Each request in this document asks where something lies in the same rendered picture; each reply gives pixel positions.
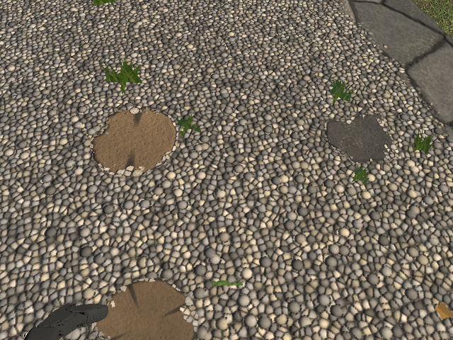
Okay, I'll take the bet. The left robot hand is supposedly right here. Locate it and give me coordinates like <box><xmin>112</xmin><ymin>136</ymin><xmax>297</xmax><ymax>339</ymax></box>
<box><xmin>24</xmin><ymin>303</ymin><xmax>108</xmax><ymax>340</ymax></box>

